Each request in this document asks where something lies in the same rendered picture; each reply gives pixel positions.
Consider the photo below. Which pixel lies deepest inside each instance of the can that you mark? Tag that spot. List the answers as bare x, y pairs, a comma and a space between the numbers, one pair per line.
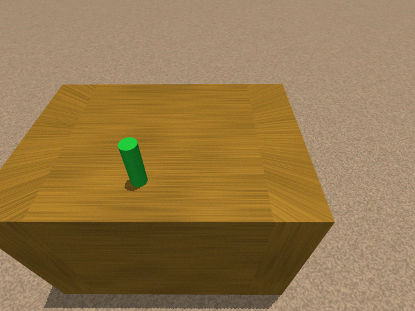
133, 162

